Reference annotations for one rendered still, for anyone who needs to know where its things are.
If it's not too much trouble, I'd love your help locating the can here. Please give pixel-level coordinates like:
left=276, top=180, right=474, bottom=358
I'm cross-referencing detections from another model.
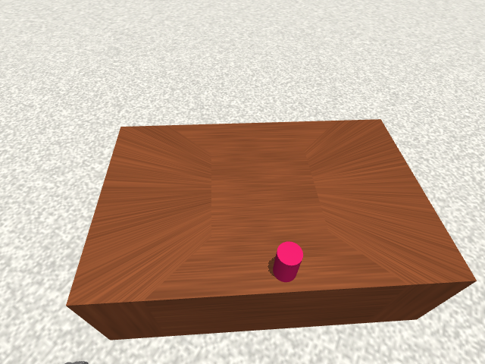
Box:
left=273, top=241, right=303, bottom=282

